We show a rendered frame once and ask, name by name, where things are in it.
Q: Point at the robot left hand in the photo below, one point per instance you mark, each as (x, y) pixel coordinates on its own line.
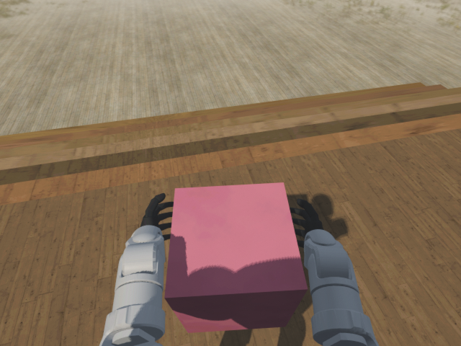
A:
(153, 218)

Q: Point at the robot right hand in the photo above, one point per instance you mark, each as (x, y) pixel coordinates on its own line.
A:
(311, 221)

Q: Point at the carton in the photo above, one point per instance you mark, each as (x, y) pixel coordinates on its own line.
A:
(234, 262)

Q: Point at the robot right forearm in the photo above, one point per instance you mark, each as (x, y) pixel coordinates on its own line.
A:
(338, 318)

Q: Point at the robot left forearm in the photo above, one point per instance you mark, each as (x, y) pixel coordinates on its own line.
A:
(137, 315)

